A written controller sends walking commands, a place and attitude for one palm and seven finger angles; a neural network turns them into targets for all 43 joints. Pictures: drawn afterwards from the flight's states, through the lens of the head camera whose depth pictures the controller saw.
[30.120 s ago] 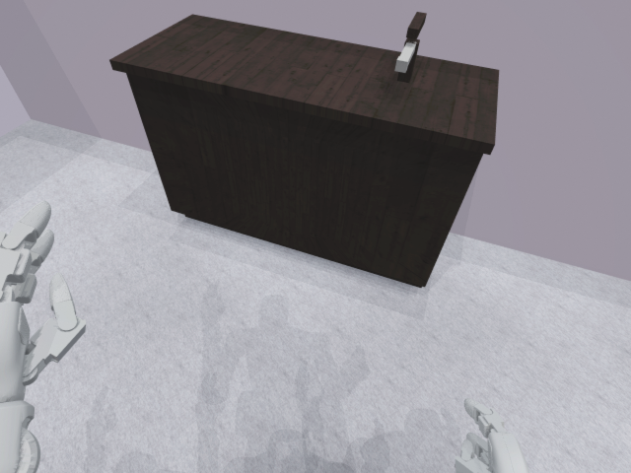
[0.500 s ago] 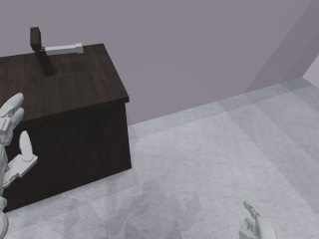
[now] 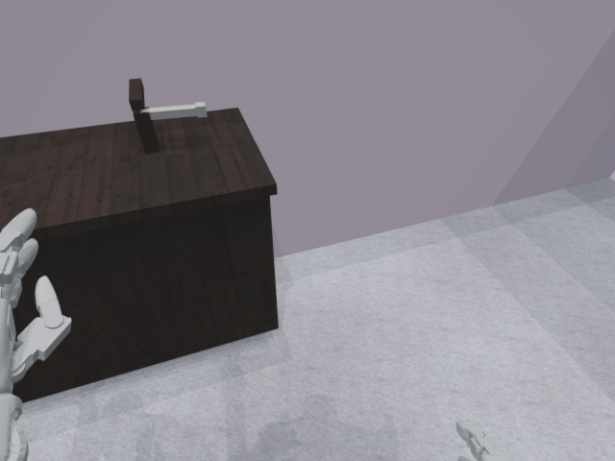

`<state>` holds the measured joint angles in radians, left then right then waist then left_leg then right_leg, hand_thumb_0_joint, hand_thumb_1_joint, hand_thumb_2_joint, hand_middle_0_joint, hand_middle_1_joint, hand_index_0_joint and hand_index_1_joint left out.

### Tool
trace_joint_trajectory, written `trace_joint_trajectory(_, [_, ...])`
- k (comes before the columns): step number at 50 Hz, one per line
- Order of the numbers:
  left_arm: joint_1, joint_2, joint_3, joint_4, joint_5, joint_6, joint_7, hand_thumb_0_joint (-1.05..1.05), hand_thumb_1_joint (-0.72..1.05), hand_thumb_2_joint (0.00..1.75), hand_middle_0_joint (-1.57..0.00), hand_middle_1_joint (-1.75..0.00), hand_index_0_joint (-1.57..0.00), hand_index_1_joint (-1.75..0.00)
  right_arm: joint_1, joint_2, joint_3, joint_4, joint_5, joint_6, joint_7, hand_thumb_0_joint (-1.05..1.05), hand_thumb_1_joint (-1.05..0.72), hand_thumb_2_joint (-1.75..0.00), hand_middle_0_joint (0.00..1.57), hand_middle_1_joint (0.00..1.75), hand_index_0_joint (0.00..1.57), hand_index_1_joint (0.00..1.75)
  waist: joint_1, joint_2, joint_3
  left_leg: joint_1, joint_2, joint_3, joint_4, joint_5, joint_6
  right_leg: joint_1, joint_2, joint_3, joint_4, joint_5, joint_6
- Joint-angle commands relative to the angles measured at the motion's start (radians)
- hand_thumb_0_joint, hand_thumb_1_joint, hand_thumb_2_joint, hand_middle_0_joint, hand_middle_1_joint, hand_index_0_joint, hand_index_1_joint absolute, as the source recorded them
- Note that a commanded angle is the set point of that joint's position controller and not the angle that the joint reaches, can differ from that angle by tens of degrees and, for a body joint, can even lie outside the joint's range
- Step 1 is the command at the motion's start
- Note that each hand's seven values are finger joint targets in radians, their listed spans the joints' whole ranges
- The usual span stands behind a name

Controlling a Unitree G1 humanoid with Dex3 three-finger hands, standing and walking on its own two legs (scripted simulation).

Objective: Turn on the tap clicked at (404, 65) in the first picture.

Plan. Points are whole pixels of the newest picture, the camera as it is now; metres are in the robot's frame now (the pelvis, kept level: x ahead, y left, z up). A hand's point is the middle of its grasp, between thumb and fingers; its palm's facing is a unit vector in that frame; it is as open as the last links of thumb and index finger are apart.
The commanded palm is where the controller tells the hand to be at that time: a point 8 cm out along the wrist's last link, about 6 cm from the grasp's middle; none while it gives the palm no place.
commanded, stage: stop stepping back and stand still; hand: left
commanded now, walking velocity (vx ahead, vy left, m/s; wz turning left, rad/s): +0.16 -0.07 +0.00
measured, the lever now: (201, 109) +0.91 +0.28 +0.08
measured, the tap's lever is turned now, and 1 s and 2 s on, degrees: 85 85 85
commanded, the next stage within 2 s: stand and check the lever's angle in 0.84 s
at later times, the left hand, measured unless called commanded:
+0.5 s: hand (71, 294) +0.24 +0.25 +0.18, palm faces +0.45 -0.80 -0.39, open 7.5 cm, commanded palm +0.19 +0.28 +0.18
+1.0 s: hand (79, 290) +0.26 +0.25 +0.16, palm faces +0.40 -0.83 -0.38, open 7.5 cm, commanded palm +0.21 +0.29 +0.18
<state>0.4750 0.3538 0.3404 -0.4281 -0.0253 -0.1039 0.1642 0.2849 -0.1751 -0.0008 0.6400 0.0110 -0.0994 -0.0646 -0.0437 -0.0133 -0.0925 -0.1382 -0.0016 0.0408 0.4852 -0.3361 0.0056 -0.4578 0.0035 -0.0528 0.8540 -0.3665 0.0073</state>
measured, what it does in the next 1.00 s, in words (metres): steps on the spot: left foot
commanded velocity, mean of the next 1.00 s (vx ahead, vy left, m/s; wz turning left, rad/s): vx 0.01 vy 0.00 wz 0.00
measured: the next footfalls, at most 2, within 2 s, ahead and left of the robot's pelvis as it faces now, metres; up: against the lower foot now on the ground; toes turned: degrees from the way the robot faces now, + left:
left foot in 0.36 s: +0.08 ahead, +0.11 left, +0.00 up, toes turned +3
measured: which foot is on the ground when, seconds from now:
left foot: down 0.00-0.12, up 0.14-0.34, down 0.36-1.00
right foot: down 0.00-1.00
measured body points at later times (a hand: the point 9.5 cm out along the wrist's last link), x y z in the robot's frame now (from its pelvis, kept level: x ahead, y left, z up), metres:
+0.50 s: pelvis +0.03 +0.00 +0.00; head +0.03 +0.00 +0.45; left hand +0.21 +0.29 +0.20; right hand +0.21 -0.25 -0.07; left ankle +0.04 +0.11 -0.73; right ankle +0.05 -0.08 -0.73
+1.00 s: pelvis +0.04 +0.01 +0.01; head +0.05 +0.00 +0.46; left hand +0.23 +0.30 +0.18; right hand +0.22 -0.23 -0.07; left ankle +0.04 +0.11 -0.73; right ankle +0.05 -0.08 -0.73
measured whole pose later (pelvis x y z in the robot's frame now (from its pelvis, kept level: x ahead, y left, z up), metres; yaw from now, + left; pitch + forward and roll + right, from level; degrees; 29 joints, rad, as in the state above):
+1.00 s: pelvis +0.04 +0.01 +0.01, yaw -1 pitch +0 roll -1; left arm 0.49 0.34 0.32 -0.44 -0.05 -0.12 0.16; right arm 0.18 -0.22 0.00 0.60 0.01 -0.05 -0.07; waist 0.01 0.03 -0.01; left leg -0.19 0.02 0.07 0.44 -0.25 0.02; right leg -0.20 0.04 -0.06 0.39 -0.19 -0.04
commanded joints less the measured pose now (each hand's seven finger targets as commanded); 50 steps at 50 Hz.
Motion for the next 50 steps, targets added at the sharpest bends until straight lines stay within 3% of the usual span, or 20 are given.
trace_joint_trajectory(1, [-0.137, 0.179, 0.107, -0.225, 0.005, -0.087, 0.017, 0.0, 0.9, 0.9, -0.2, -0.3, -0.2, -0.3, -0.175, -0.157, -0.035, -0.141, -0.008, -0.063, -0.006, 0.0, -0.9, -0.9, 0.2, 0.3, 0.2, 0.3, 0.038, 0.21, 0.135, -0.195, 0.23, -0.182, -0.201, -0.019, 0.123, 0.15, 0.006, -0.029, -0.238, 0.005, 0.002])
trace_joint_trajectory(3, [-0.144, 0.158, 0.095, -0.172, 0.005, -0.078, 0.016, 0.0, 0.9, 0.9, -0.2, -0.3, -0.2, -0.3, -0.18, -0.166, -0.038, -0.14, -0.007, -0.053, -0.009, 0.0, -0.9, -0.9, 0.2, 0.3, 0.2, 0.3, 0.045, 0.142, 0.081, -0.265, 0.176, -0.119, -0.063, -0.047, 0.093, 0.353, 0.028, -0.032, -0.394, 0.062, -0.009])
trace_joint_trajectory(4, [-0.133, 0.142, 0.078, -0.134, 0.007, -0.075, 0.01, 0.0, 0.9, 0.9, -0.2, -0.3, -0.2, -0.3, -0.182, -0.162, -0.041, -0.14, -0.008, -0.049, -0.009, 0.0, -0.9, -0.9, 0.2, 0.3, 0.2, 0.3, 0.044, 0.056, 0.082, -0.338, 0.124, -0.07, 0.064, -0.071, 0.075, 0.409, -0.021, 0.063, -0.432, 0.058, -0.042])
trace_joint_trajectory(5, [-0.139, 0.163, 0.082, -0.113, 0.008, -0.073, 0.006, 0.0, 0.9, 0.9, -0.2, -0.3, -0.2, -0.3, -0.18, -0.161, -0.05, -0.141, -0.007, -0.039, -0.008, 0.0, -0.9, -0.9, 0.2, 0.3, 0.2, 0.3, 0.039, -0.109, 0.076, -0.424, 0.048, -0.009, 0.259, -0.157, 0.047, 0.413, -0.157, 0.322, -0.525, -0.063, -0.107])
trace_joint_trajectory(6, [-0.154, 0.183, 0.092, -0.125, 0.002, -0.077, 0.003, 0.0, 0.9, 0.9, -0.2, -0.3, -0.2, -0.3, -0.18, -0.155, -0.058, -0.15, 0.0, -0.031, -0.005, 0.0, -0.9, -0.9, 0.2, 0.3, 0.2, 0.3, 0.037, -0.232, 0.06, -0.443, -0.003, 0.0, 0.455, -0.197, 0.025, 0.374, -0.311, 0.558, -0.641, -0.117, -0.172])
trace_joint_trajectory(7, [-0.194, 0.16, 0.071, -0.147, -0.002, -0.091, -0.005, 0.0, 0.9, 0.9, -0.2, -0.3, -0.2, -0.3, -0.173, -0.163, -0.066, -0.134, 0.002, -0.026, 0.001, 0.0, -0.9, -0.9, 0.2, 0.3, 0.2, 0.3, 0.033, -0.157, 0.04, -0.388, 0.007, -0.06, 0.556, -0.16, 0.017, 0.283, -0.319, 0.558, -0.695, -0.225, -0.143])
trace_joint_trajectory(9, [-0.141, 0.174, 0.092, -0.154, -0.009, -0.101, -0.008, 0.0, 0.9, 0.9, -0.2, -0.3, -0.2, -0.3, -0.169, -0.16, -0.062, -0.134, 0.002, -0.017, 0.008, 0.0, -0.9, -0.9, 0.2, 0.3, 0.2, 0.3, 0.027, -0.104, 0.035, -0.36, 0.038, -0.08, 0.545, -0.098, 0.006, 0.25, -0.282, 0.462, -0.667, -0.176, -0.113])
trace_joint_trajectory(12, [-0.093, 0.202, 0.129, -0.245, -0.013, -0.127, 0.005, 0.0, 0.9, 0.9, -0.2, -0.3, -0.2, -0.3, -0.19, -0.132, -0.043, -0.156, -0.003, -0.011, -0.002, 0.0, -0.9, -0.9, 0.2, 0.3, 0.2, 0.3, 0.036, -0.115, -0.016, -0.242, 0.037, -0.022, 0.327, -0.055, 0.002, 0.265, -0.247, 0.263, -0.614, 0.038, -0.133])
trace_joint_trajectory(14, [-0.102, 0.221, 0.144, -0.32, -0.012, -0.136, 0.02, 0.0, 0.9, 0.9, -0.2, -0.3, -0.2, -0.3, -0.215, -0.13, -0.041, -0.169, -0.008, -0.019, -0.013, 0.0, -0.9, -0.9, 0.2, 0.3, 0.2, 0.3, 0.046, -0.078, -0.017, -0.156, 0.032, -0.001, 0.155, -0.042, 0.012, 0.253, -0.234, 0.225, -0.594, 0.03, -0.135])
trace_joint_trajectory(16, [-0.068, 0.2, 0.131, -0.341, -0.018, -0.141, 0.029, 0.0, 0.9, 0.9, -0.2, -0.3, -0.2, -0.3, -0.199, -0.128, -0.038, -0.17, -0.017, -0.028, -0.018, 0.0, -0.9, -0.9, 0.2, 0.3, 0.2, 0.3, 0.041, 0.032, -0.012, -0.034, 0.009, 0.006, -0.018, 0.079, 0.016, 0.222, -0.176, 0.192, -0.548, 0.01, -0.097])
trace_joint_trajectory(19, [-0.076, 0.172, 0.11, -0.325, -0.015, -0.137, 0.034, 0.0, 0.9, 0.9, -0.2, -0.3, -0.2, -0.3, -0.202, -0.172, -0.053, -0.184, -0.007, -0.034, -0.018, 0.0, -0.9, -0.9, 0.2, 0.3, 0.2, 0.3, 0.058, 0.216, 0.037, -0.092, 0.195, -0.269, -0.188, 0.04, 0.077, 0.208, -0.037, 0.102, -0.389, 0.071, -0.014])
trace_joint_trajectory(20, [-0.086, 0.174, 0.116, -0.317, -0.011, -0.135, 0.035, 0.0, 0.9, 0.9, -0.2, -0.3, -0.2, -0.3, -0.204, -0.171, -0.051, -0.185, 0.002, -0.037, -0.015, 0.0, -0.9, -0.9, 0.2, 0.3, 0.2, 0.3, 0.068, 0.199, 0.031, -0.139, 0.201, -0.262, -0.18, 0.072, 0.079, 0.268, -0.015, 0.087, -0.377, 0.139, 0.005])
trace_joint_trajectory(22, [-0.066, 0.158, 0.112, -0.227, -0.002, -0.122, 0.028, 0.0, 0.9, 0.9, -0.2, -0.3, -0.2, -0.3, -0.198, -0.152, -0.042, -0.171, -0.002, -0.04, -0.018, 0.0, -0.9, -0.9, 0.2, 0.3, 0.2, 0.3, 0.056, 0.175, 0.073, -0.232, 0.155, -0.195, -0.201, -0.003, 0.052, 0.32, -0.014, 0.081, -0.408, 0.152, -0.005])
trace_joint_trajectory(24, [-0.095, 0.139, 0.087, -0.202, -0.002, -0.118, 0.02, 0.0, 0.9, 0.9, -0.2, -0.3, -0.2, -0.3, -0.198, -0.155, -0.047, -0.173, -0.002, -0.042, -0.015, 0.0, -0.9, -0.9, 0.2, 0.3, 0.2, 0.3, 0.051, 0.096, 0.06, -0.189, 0.115, -0.141, -0.134, 0.143, 0.032, 0.323, -0.028, 0.105, -0.443, 0.256, -0.014])
trace_joint_trajectory(27, [-0.083, 0.119, 0.056, -0.181, -0.01, -0.106, 0.012, 0.0, 0.9, 0.9, -0.2, -0.3, -0.2, -0.3, -0.184, -0.16, -0.056, -0.173, 0.002, -0.04, -0.006, 0.0, -0.9, -0.9, 0.2, 0.3, 0.2, 0.3, 0.049, 0.018, -0.035, -0.075, 0.1, -0.089, -0.042, 0.349, 0.014, 0.347, -0.067, 0.144, -0.454, 0.445, -0.021])
trace_joint_trajectory(31, [-0.096, 0.137, 0.056, -0.237, -0.013, -0.095, 0.01, 0.0, 0.9, 0.9, -0.2, -0.3, -0.2, -0.3, -0.197, -0.158, -0.051, -0.188, 0.0, -0.03, -0.005, 0.0, -0.9, -0.9, 0.2, 0.3, 0.2, 0.3, 0.049, 0.029, -0.079, -0.034, 0.097, -0.073, -0.031, 0.44, 0.007, 0.374, -0.075, 0.131, -0.437, 0.552, -0.023])
trace_joint_trajectory(34, [-0.102, 0.195, 0.108, -0.302, -0.017, -0.098, 0.016, 0.0, 0.9, 0.9, -0.2, -0.3, -0.2, -0.3, -0.213, -0.154, -0.045, -0.203, -0.005, -0.024, -0.008, 0.0, -0.9, -0.9, 0.2, 0.3, 0.2, 0.3, 0.055, 0.067, -0.088, -0.025, 0.095, -0.079, -0.045, 0.462, 0.006, 0.379, -0.072, 0.122, -0.436, 0.542, -0.025])
trace_joint_trajectory(39, [-0.042, 0.195, 0.132, -0.294, -0.028, -0.097, 0.017, 0.0, 0.9, 0.9, -0.2, -0.3, -0.2, -0.3, -0.214, -0.143, -0.038, -0.215, -0.007, -0.012, -0.01, 0.0, -0.9, -0.9, 0.2, 0.3, 0.2, 0.3, 0.058, 0.079, -0.077, -0.043, 0.093, -0.083, -0.074, 0.441, 0.0, 0.393, -0.057, 0.111, -0.453, 0.492, -0.027])
trace_joint_trajectory(45, [-0.026, 0.125, 0.065, -0.199, -0.031, -0.083, 0.008, 0.0, 0.9, 0.9, -0.2, -0.3, -0.2, -0.3, -0.205, -0.151, -0.038, -0.203, -0.003, -0.004, -0.01, 0.0, -0.9, -0.9, 0.2, 0.3, 0.2, 0.3, 0.049, 0.048, -0.02, -0.066, 0.086, -0.074, -0.1, 0.31, -0.001, 0.34, -0.049, 0.128, -0.506, 0.397, -0.02])
trace_joint_trajectory(50, [-0.094, 0.149, 0.063, -0.209, -0.022, -0.083, 0.012, 0.0, 0.9, 0.9, -0.2, -0.3, -0.2, -0.3, -0.212, -0.16, -0.042, -0.199, -0.004, -0.007, -0.019, 0.0, -0.9, -0.9, 0.2, 0.3, 0.2, 0.3, 0.053, 0.034, -0.017, -0.072, 0.078, -0.077, -0.118, 0.258, 0.006, 0.335, -0.047, 0.127, -0.525, 0.355, -0.016])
